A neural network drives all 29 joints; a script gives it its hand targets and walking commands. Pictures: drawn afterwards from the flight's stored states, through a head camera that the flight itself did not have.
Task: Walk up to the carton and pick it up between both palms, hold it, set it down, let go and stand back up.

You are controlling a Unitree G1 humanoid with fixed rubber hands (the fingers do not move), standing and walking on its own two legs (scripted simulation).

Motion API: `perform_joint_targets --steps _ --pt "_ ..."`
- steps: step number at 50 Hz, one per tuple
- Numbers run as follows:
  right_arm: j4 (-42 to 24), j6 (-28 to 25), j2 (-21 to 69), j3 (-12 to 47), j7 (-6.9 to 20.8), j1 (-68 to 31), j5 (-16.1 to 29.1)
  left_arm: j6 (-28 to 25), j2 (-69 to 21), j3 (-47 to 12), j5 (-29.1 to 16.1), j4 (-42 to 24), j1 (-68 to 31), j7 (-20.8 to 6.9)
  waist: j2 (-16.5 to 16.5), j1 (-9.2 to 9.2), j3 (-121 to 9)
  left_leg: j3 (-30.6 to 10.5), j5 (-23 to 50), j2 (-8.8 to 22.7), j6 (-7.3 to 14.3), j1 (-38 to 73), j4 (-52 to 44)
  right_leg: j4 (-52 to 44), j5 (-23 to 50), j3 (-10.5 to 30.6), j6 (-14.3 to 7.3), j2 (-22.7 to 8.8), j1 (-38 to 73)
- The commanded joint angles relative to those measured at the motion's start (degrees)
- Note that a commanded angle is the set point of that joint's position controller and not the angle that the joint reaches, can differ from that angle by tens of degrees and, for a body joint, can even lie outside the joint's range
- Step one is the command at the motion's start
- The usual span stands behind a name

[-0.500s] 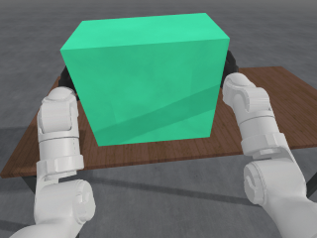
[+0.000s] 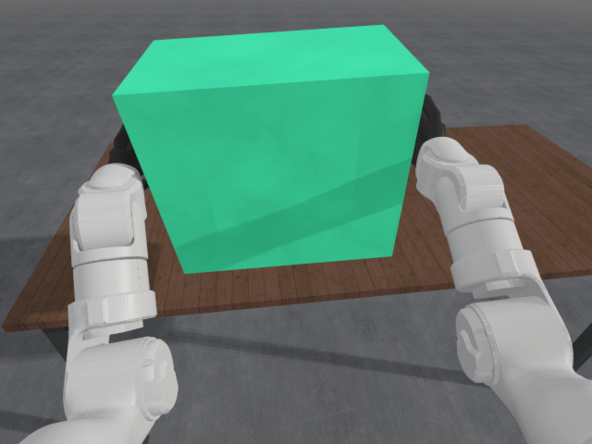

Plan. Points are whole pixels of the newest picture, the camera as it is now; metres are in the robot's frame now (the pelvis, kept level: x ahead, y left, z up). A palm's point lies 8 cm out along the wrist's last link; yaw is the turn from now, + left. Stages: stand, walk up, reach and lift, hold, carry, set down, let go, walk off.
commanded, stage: hold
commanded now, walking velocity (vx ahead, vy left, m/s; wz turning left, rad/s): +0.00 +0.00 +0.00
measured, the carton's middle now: (279, 154) +0.40 +0.00 +0.25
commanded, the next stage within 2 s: none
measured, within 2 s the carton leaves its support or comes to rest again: neither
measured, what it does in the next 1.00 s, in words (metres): stands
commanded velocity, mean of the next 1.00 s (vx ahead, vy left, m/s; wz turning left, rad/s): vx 0.00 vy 0.00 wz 0.00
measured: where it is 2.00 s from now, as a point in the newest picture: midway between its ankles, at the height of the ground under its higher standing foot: outside the picture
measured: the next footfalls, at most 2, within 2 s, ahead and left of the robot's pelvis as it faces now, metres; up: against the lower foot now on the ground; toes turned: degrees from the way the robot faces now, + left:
none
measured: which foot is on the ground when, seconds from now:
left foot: down 0.00-1.00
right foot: down 0.00-1.00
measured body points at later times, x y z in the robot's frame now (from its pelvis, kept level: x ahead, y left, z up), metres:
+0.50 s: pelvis +0.00 +0.00 +0.00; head -0.07 +0.01 +0.44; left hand +0.38 +0.18 +0.25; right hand +0.38 -0.20 +0.27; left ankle +0.02 +0.11 -0.75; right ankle +0.03 -0.11 -0.75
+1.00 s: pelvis +0.00 +0.00 +0.00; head -0.07 +0.02 +0.44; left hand +0.38 +0.19 +0.24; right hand +0.38 -0.19 +0.27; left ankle +0.02 +0.11 -0.75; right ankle +0.03 -0.11 -0.75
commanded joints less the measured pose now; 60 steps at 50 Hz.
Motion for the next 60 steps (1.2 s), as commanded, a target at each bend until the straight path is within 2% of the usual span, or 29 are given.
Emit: perform_joint_targets --steps 1,6,8,10,11,13,15,17,19,21,24,26,27,28,31,32,34,36,39,41,42,44,46,50,53,55,56,59,60 --pt "-18.1 -3.4 31.5 15.4 10.9 -43.8 10.4 -5.5 -26.0 -21.0 -12.7 -13.1 -47.5 -9.0 2.4 -0.22 -24.8 -0.6 9.7 -2.6 -1.2 -0.8 -3.2 0.9 10.2 3.3 1.2 2.2 14.1" --pt "-16.0 -3.2 31.2 14.5 11.2 -42.8 9.2 -5.0 -26.5 -20.2 -11.9 -11.6 -47.1 -9.2 2.3 -0.39 -21.5 -0.5 7.4 -2.3 -1.1 -1.5 -3.9 0.6 8.0 3.4 1.0 1.9 13.0" --pt "-15.9 -3.5 31.1 14.3 11.2 -43.3 9.5 -5.1 -25.9 -20.7 -11.9 -12.2 -47.8 -9.4 3.7 -0.15 -22.4 -0.4 7.7 -2.5 -1.2 -1.6 -3.6 0.9 7.6 3.2 1.0 2.2 12.9" --pt "-14.2 -3.3 30.8 13.0 11.4 -43.3 8.8 -5.1 -26.4 -20.6 -11.8 -11.0 -48.8 -9.3 4.4 -0.99 -21.2 -0.6 4.9 -2.3 -1.2 -2.3 -4.1 0.4 4.9 3.3 0.9 1.9 12.4" --pt "-15.4 -3.6 31.6 13.9 11.6 -44.4 9.0 -5.4 -26.6 -21.0 -12.4 -11.8 -49.2 -9.3 3.3 -0.76 -22.7 -0.7 6.1 -1.9 -1.2 -2.5 -3.9 0.7 6.5 3.1 1.0 2.2 13.1" --pt "-14.7 -3.6 31.8 13.4 11.7 -44.6 8.8 -5.8 -26.2 -20.6 -12.5 -10.3 -49.6 -9.0 3.2 -0.46 -23.0 -0.3 6.7 -2.4 -1.2 -2.6 -3.6 0.9 6.9 3.4 1.2 2.1 12.8" --pt "-15.6 -3.8 32.0 13.8 11.5 -44.4 9.4 -5.8 -26.8 -21.2 -12.5 -11.5 -49.1 -8.8 3.3 -0.50 -24.5 -0.7 8.8 -2.4 -1.2 -1.6 -3.2 1.0 8.6 3.5 1.1 2.1 13.4" --pt "-13.5 -3.3 31.9 13.8 11.5 -43.5 9.7 -5.4 -26.4 -20.3 -12.0 -10.8 -48.4 -8.9 3.7 -0.43 -22.6 -0.6 8.7 -2.5 -1.2 -1.5 -3.2 0.8 8.7 3.4 1.1 2.1 13.3" --pt "-15.3 -3.6 31.2 14.0 11.4 -43.5 9.8 -5.2 -26.9 -20.9 -12.5 -11.1 -47.9 -9.0 3.7 -0.63 -23.9 -0.6 7.6 -2.3 -1.4 -1.8 -3.4 0.9 8.3 3.3 1.0 2.2 14.1" --pt "-18.0 -4.0 31.7 14.5 11.3 -44.6 9.8 -6.0 -27.1 -21.2 -12.9 -12.6 -48.7 -8.9 2.6 -0.39 -25.6 -1.0 8.5 -2.1 -1.0 -1.7 -3.3 1.1 9.4 3.4 1.2 2.1 14.6" --pt "-15.7 -3.6 32.1 15.0 11.2 -44.7 9.5 -5.8 -25.5 -18.9 -11.6 -9.7 -47.6 -9.0 0.3 0.60 -21.6 -0.3 7.9 -2.7 -0.7 -2.4 -3.7 0.4 8.2 3.5 1.7 1.9 12.6" --pt "-16.8 -3.9 32.6 15.6 11.2 -44.5 9.8 -5.6 -26.3 -19.3 -11.6 -10.5 -47.1 -9.2 0.6 0.92 -23.2 -0.5 7.7 -2.5 -0.5 -2.3 -3.9 0.6 8.4 3.3 1.5 2.0 14.3" --pt "-16.9 -3.9 32.4 14.9 11.3 -44.9 9.7 -5.8 -26.5 -19.6 -12.0 -11.0 -48.2 -9.2 1.1 0.33 -24.3 -0.5 7.7 -2.8 -0.7 -1.9 -3.6 0.4 8.5 3.8 1.3 1.8 14.2" --pt "-16.7 -3.8 31.9 14.7 11.2 -44.7 9.5 -5.7 -26.3 -19.3 -11.6 -9.8 -47.5 -9.3 1.8 0.58 -23.8 -0.3 7.8 -2.7 -0.6 -1.9 -3.4 0.8 8.3 3.7 1.2 2.0 14.1" --pt "-16.3 -4.0 32.4 14.7 11.3 -44.7 9.5 -6.5 -26.3 -20.7 -13.0 -12.5 -50.3 -8.8 1.9 -0.25 -24.9 -0.7 8.2 -2.4 -1.0 -1.3 -3.4 1.0 8.6 3.4 1.0 2.1 13.2" --pt "-17.0 -4.1 32.5 14.3 11.3 -44.8 9.7 -6.7 -26.5 -21.7 -13.3 -13.2 -50.9 -8.7 2.8 -0.50 -25.9 -0.7 8.2 -2.5 -1.2 -0.9 -3.2 1.0 8.3 3.3 1.2 2.1 12.9" --pt "-14.7 -3.7 31.0 13.4 11.2 -43.9 8.8 -6.0 -25.6 -19.8 -12.0 -9.6 -49.2 -8.7 2.5 -0.42 -22.2 -0.3 6.1 -2.5 -0.8 -2.4 -3.6 0.5 6.7 3.5 1.2 1.7 12.5" --pt "-14.7 -3.4 31.5 14.1 11.0 -42.6 9.3 -5.3 -25.5 -19.8 -11.5 -9.8 -47.0 -9.2 2.5 -0.43 -21.9 -0.3 7.6 -2.8 -0.6 -2.7 -3.6 0.5 9.1 3.7 1.4 1.6 14.0" --pt "-15.9 -3.6 31.9 14.8 10.9 -43.6 9.9 -5.6 -25.9 -19.8 -11.7 -11.3 -47.6 -9.3 2.6 0.19 -23.1 -0.3 8.1 -2.6 -0.7 -2.2 -3.7 0.7 8.8 3.5 1.5 2.1 14.2" --pt "-16.7 -3.7 32.2 15.2 10.7 -43.7 10.0 -5.8 -25.6 -19.7 -12.0 -11.3 -47.3 -9.3 1.4 -0.12 -23.4 -0.2 9.6 -3.0 -0.7 -1.3 -2.9 0.7 11.3 3.5 1.6 1.8 14.2" --pt "-16.1 -3.6 32.2 15.0 10.7 -43.2 10.0 -5.7 -26.0 -20.2 -12.1 -12.0 -48.3 -9.5 2.5 -0.72 -24.3 -0.3 9.4 -3.0 -0.9 -1.2 -2.8 0.9 11.2 4.0 1.5 1.5 14.6" --pt "-17.5 -3.8 31.3 15.0 10.6 -42.5 9.8 -5.7 -26.4 -21.1 -12.4 -12.6 -47.6 -9.5 3.2 -0.79 -24.8 -0.2 11.0 -2.9 -1.3 -0.6 -2.5 1.3 11.6 3.6 1.4 2.1 15.2" --pt "-18.1 -3.6 31.6 15.5 10.5 -43.4 10.0 -5.4 -25.9 -20.2 -11.8 -11.9 -46.5 -9.5 2.4 -0.21 -23.6 -0.2 10.7 -3.1 -1.2 -0.9 -2.8 1.1 11.8 3.5 1.6 1.9 14.5" --pt "-16.8 -3.8 30.8 14.1 10.9 -42.6 9.6 -5.8 -26.2 -21.3 -12.1 -12.9 -48.3 -9.1 4.8 -1.22 -23.8 -0.3 9.7 -2.6 -1.6 -0.4 -2.9 1.1 9.0 2.9 1.1 2.3 13.2" --pt "-17.1 -3.6 31.0 14.5 11.1 -42.4 9.7 -5.6 -26.7 -21.6 -12.6 -12.3 -47.5 -9.2 3.7 -1.32 -23.1 -0.9 9.2 -2.1 -1.7 -1.3 -3.1 0.9 9.4 3.1 0.9 2.3 13.6" --pt "-17.7 -3.4 31.1 15.4 11.1 -42.4 9.8 -5.3 -27.1 -21.2 -12.3 -11.8 -46.0 -9.2 2.5 -0.48 -22.2 -0.8 10.7 -2.3 -1.7 -1.1 -3.1 1.0 11.1 3.0 1.1 2.5 14.1" --pt "-18.1 -3.5 31.4 15.5 11.2 -42.5 10.1 -5.5 -27.5 -21.7 -12.3 -13.5 -46.8 -9.2 3.4 -0.49 -23.5 -0.9 11.8 -2.2 -1.9 -0.1 -2.8 1.5 11.2 3.0 1.1 2.7 14.2" --pt "-17.8 -3.8 30.8 15.4 11.2 -42.3 10.0 -5.6 -27.1 -21.7 -12.3 -13.8 -46.7 -9.0 3.3 -0.97 -24.4 -0.6 11.3 -2.2 -1.7 0.0 -2.6 1.2 10.8 3.1 1.0 2.5 14.5" --pt "-17.4 -3.7 31.3 15.3 11.3 -43.0 9.7 -5.4 -26.7 -20.9 -12.0 -12.9 -47.0 -9.0 2.1 -0.38 -23.1 -0.7 10.7 -2.3 -1.5 -0.5 -3.0 0.8 10.6 3.2 1.1 2.3 13.7"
